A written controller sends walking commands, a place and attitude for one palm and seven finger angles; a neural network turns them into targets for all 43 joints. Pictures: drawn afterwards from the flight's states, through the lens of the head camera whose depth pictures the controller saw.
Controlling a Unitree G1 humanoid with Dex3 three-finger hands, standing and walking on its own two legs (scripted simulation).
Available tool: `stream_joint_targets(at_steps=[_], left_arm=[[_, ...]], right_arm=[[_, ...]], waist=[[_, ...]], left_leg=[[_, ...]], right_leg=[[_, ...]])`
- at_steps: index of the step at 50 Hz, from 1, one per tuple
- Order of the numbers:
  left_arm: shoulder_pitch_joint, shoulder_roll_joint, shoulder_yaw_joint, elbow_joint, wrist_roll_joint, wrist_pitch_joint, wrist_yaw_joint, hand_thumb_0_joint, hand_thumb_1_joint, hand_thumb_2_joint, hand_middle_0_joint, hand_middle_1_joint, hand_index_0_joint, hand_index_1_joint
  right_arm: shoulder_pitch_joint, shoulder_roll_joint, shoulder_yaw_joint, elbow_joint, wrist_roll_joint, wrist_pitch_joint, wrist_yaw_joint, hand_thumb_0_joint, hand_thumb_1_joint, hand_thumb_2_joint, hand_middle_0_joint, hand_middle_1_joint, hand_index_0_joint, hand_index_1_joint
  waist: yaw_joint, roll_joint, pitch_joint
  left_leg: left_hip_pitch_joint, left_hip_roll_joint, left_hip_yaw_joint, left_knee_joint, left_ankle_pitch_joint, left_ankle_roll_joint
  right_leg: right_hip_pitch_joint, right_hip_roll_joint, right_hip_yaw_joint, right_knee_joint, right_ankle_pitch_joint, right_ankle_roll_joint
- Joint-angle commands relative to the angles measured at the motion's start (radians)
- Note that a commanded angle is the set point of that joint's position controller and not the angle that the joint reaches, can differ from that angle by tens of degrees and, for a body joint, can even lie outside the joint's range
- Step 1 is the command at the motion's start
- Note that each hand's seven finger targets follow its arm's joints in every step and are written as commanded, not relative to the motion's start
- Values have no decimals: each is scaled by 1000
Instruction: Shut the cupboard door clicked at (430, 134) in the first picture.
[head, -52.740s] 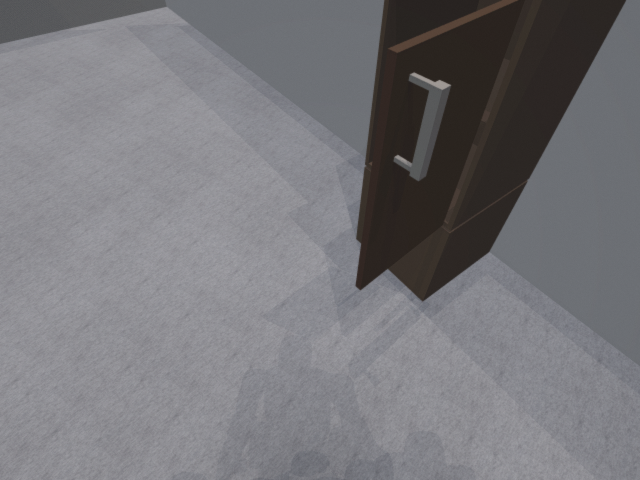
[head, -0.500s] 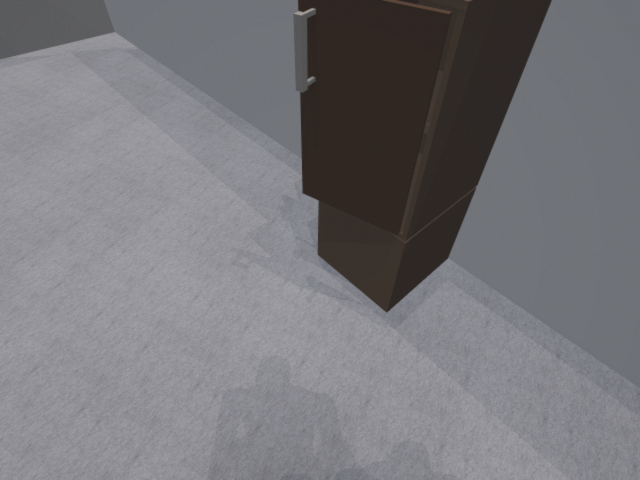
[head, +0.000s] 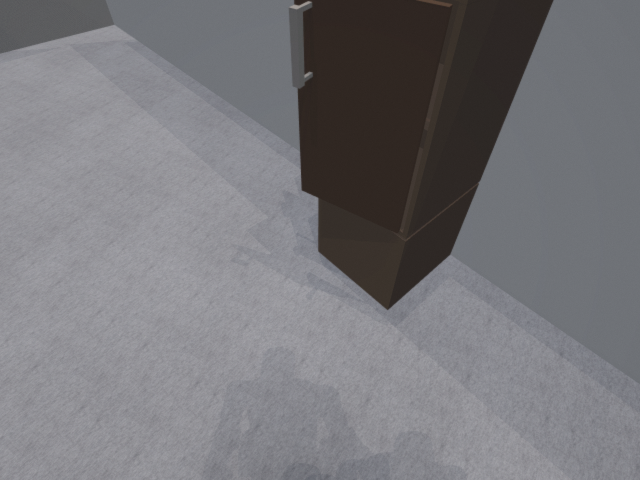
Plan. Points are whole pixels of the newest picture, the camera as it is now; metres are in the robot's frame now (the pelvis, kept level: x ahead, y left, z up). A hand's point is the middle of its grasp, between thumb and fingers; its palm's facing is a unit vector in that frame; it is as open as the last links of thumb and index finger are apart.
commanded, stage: walk to a spot facing it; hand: left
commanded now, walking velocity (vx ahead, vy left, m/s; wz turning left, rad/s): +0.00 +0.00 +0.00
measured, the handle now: (302, 46) +0.95 +0.09 +0.12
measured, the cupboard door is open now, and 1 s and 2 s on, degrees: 14 14 14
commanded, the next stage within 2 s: none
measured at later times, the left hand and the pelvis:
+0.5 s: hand out of the picture +0.01 +0.21 -0.21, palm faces +0.22 -0.95 -0.20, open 7.4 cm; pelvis +0.01 +0.02 -0.03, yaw +10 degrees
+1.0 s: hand out of the picture -0.01 +0.20 -0.16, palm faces +0.45 -0.83 -0.32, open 7.4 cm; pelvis +0.01 -0.03 -0.01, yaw +28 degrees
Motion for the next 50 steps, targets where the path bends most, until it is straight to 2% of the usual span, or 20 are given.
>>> stream_joint_targets(at_steps=[1, 8, 12, 15, 18, 20, 21, 22, 23, 24, 26, 30, 39, 43, 44, 45, 46, 47, 48, 50], left_arm=[[63, 126, 17, -21, 3, -8, 7, 0, 900, 900, -200, -300, -200, -300], [79, 106, 21, -33, 1, 0, 13, 0, 900, 900, -200, -300, -200, -300], [78, 148, 52, -68, 4, 13, 18, 0, 900, 900, -200, -300, -200, -300], [68, 170, 68, -99, 10, 19, 19, 0, 900, 900, -200, -300, -200, -300], [16, 184, 81, -139, 23, 19, 23, 0, 900, 900, -200, -300, -200, -300], [-38, 207, 89, -170, 17, 17, 18, 0, 900, 900, -200, -300, -200, -300], [-27, 196, 90, -185, 7, 19, 13, 0, 900, 900, -200, -300, -200, -300], [4, 135, 80, -215, -9, 24, 7, 0, 900, 900, -200, -300, -200, -300], [-57, 145, 68, -240, -3, 31, 10, 0, 900, 900, -200, -300, -200, -300], [-48, 145, 78, -241, 5, 36, 10, 0, 900, 900, -200, -300, -200, -300], [-113, 150, 85, -253, 13, 43, 0, 0, 900, 900, -200, -300, -200, -300], [-86, 129, 86, -258, 15, 34, -13, 0, 900, 900, -200, -300, -200, -300], [-119, 145, 79, -316, 14, 37, -9, 0, 900, 900, -200, -300, -200, -300], [37, 190, 93, -287, 9, 32, -4, 0, 900, 900, -200, -300, -200, -300], [57, 248, 107, -288, 21, 25, 2, 0, 900, 900, -200, -300, -200, -300], [4, 332, 119, -318, 35, 23, 9, 0, 900, 900, -200, -300, -200, -300], [-112, 294, 97, -343, 21, 29, 16, 0, 900, 900, -200, -300, -200, -300], [-226, 271, 88, -376, 19, 32, 15, 0, 900, 900, -200, -300, -200, -300], [-225, 236, 92, -380, 20, 23, 19, 0, 900, 900, -200, -300, -200, -300], [-185, 194, 75, -358, 18, 9, 14, 0, 900, 900, -200, -300, -200, -300]], right_arm=[[35, -120, -20, -29, -3, -7, -9, 0, -900, -900, 200, 300, 200, 300], [38, -82, -11, -41, -2, -1, -7, 0, -900, -900, 200, 300, 200, 300], [17, -84, -22, -71, -4, 14, -3, 0, -900, -900, 200, 300, 200, 300], [-21, -73, -35, -111, -8, 29, 4, 0, -900, -900, 200, 300, 200, 300], [-30, -81, -48, -154, -6, 38, 11, 0, -900, -900, 200, 300, 200, 300], [46, -88, -51, -149, -9, 34, 18, 0, -900, -900, 200, 300, 200, 300], [130, -123, -56, -136, -17, 24, 18, 0, -900, -900, 200, 300, 200, 300], [179, -209, -70, -135, -26, 14, 12, 0, -900, -900, 200, 300, 200, 300], [192, -230, -72, -121, -16, 21, 5, 0, -900, -900, 200, 300, 200, 300], [150, -230, -76, -135, -22, 23, 6, 0, -900, -900, 200, 300, 200, 300], [65, -209, -72, -181, -25, 20, 2, 0, -900, -900, 200, 300, 200, 300], [27, -207, -76, -204, -24, 11, -1, 0, -900, -900, 200, 300, 200, 300], [16, -234, -105, -228, -27, 35, 15, 0, -900, -900, 200, 300, 200, 300], [-75, -220, -111, -268, -16, 47, 19, 0, -900, -900, 200, 300, 200, 300], [-66, -160, -110, -275, -5, 51, 24, 0, -900, -900, 200, 300, 200, 300], [-42, -102, -107, -289, -2, 47, 24, 0, -900, -900, 200, 300, 200, 300], [-52, -168, -115, -281, -19, 49, 31, 0, -900, -900, 200, 300, 200, 300], [14, -136, -111, -284, -23, 58, 40, 0, -900, -900, 200, 300, 200, 300], [29, -121, -112, -278, -23, 65, 42, 0, -900, -900, 200, 300, 200, 300], [-9, -136, -98, -279, -17, 54, 54, 0, -900, -900, 200, 300, 200, 300]], waist=[[-6, -11, 49], [1, -34, -4], [13, -85, 8], [26, -153, 51], [8, -156, 73], [-45, -98, 56], [-73, 39, -13], [-66, 323, -47], [-72, 268, -48], [-54, 180, -49], [-39, 130, 17], [-13, 44, -60], [-27, 171, -91], [52, 142, -110], [58, -36, -99], [53, -301, -69], [4, -191, 5], [-68, -128, -2], [-67, -158, -22], [-55, -206, 5]], left_leg=[[106, 89, -115, -62, 53, 22], [81, 75, -108, 6, 173, 17], [-43, 32, -85, 125, 134, 6], [-185, -7, -53, 361, -197, -11], [-239, 20, -65, 445, -346, -12], [-115, 15, -44, 226, -169, -6], [25, 59, -148, 84, 187, 39], [143, 271, -502, 0, 606, 175], [99, 321, -562, -71, 534, 233], [44, 308, -531, -113, 196, 219], [-99, 263, -548, -180, -177, 173], [-31, 190, -471, -159, -138, 148], [-8, 138, -535, -133, -125, 145], [-212, 39, -489, -63, -195, 72], [-355, -64, -379, 117, -320, 3], [-456, -190, -185, 506, -384, -68], [-402, -101, -222, 719, -400, -44], [-368, -100, -194, 813, -345, -46], [-344, -81, -177, 860, -325, -46], [-388, -34, -125, 787, -273, -70]], right_leg=[[-168, -109, 87, -112, 126, -29], [-100, -134, 52, -52, 283, -15], [-54, -199, 50, -6, 368, -47], [-25, -311, 76, 2, 561, -131], [-23, -377, 56, 46, 674, -171], [-57, -326, -51, 223, 701, -101], [-154, -241, -113, 416, 540, -23], [-376, -74, -141, 673, -92, 59], [-393, -53, -14, 770, -355, 44], [-382, -80, 33, 785, -329, 29], [-425, -103, 62, 788, -194, 39], [-439, -77, 52, 689, -86, 59], [-382, -16, 37, 434, -126, 72], [-58, 7, 21, 71, -12, 49], [32, -153, 177, -107, -121, -5], [-54, -454, 519, -246, -277, -133], [-259, -489, 442, -230, -229, -147], [-304, -435, 318, -183, -121, -144], [-313, -384, 293, -154, -82, -132], [-158, -304, 105, -37, 319, -116]])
